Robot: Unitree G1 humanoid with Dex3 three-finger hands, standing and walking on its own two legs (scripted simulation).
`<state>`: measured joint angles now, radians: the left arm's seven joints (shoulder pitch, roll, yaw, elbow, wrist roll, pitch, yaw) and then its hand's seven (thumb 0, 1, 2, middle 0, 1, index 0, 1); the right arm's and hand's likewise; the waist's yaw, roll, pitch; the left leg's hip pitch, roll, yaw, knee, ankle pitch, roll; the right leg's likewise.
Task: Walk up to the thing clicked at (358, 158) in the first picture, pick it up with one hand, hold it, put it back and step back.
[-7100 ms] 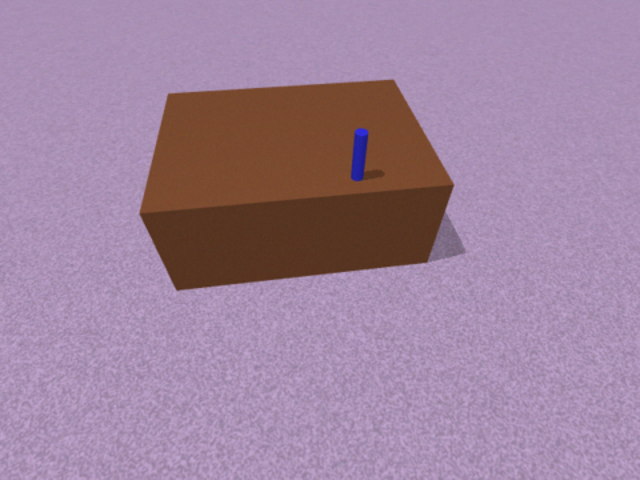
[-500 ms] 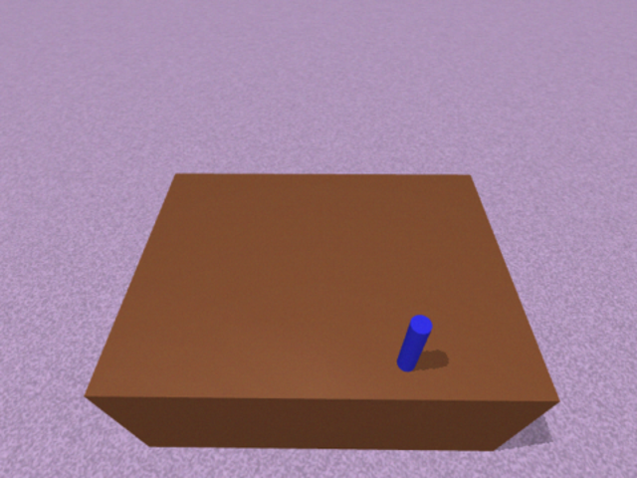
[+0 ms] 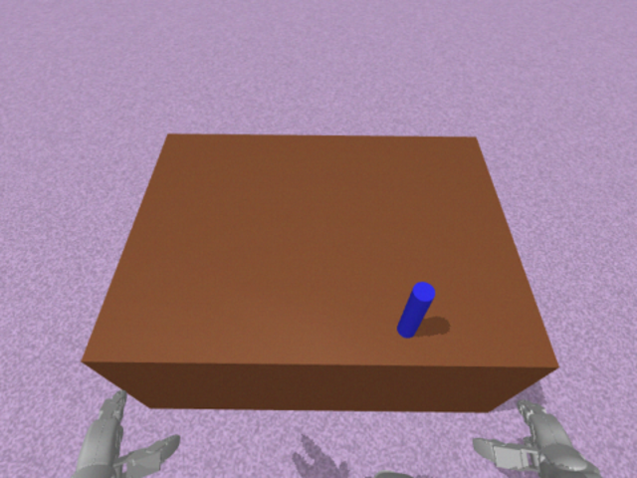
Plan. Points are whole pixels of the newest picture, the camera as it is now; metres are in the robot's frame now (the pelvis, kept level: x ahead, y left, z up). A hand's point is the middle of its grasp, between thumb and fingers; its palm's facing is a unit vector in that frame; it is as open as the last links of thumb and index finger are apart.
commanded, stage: go down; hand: right
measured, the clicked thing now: (414, 312) +0.44 -0.19 -0.26
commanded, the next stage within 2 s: none
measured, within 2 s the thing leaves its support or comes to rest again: neither
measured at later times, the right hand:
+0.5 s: hand (529, 445) +0.18 -0.27 -0.12, palm faces +0.10 +0.95 -0.30, open 17.4 cm
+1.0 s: hand (540, 427) +0.20 -0.29 -0.10, palm faces +0.12 +0.95 -0.28, open 17.6 cm
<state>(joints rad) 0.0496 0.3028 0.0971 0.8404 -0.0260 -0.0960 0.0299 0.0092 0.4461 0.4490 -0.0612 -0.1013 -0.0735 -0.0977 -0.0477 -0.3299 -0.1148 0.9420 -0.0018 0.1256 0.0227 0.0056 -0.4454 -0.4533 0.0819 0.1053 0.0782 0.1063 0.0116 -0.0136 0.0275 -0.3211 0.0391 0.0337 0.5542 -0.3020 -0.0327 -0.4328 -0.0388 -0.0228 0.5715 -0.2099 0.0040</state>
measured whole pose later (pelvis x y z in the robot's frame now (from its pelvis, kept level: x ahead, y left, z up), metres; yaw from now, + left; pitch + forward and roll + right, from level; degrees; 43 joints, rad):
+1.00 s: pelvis +0.04 +0.01 -0.03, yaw +0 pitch +9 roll +1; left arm 0.38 0.27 0.03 0.34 -0.02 -0.10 0.10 -0.01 -0.55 0.07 -0.06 -0.06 -0.06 -0.07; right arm 0.28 -0.44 -0.30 0.40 0.04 0.29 0.22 -0.01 0.56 -0.07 0.02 0.06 0.04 0.06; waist 0.02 0.00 -0.10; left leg -0.47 0.03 0.05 0.79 -0.48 -0.02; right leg -0.60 -0.06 0.01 0.84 -0.39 0.02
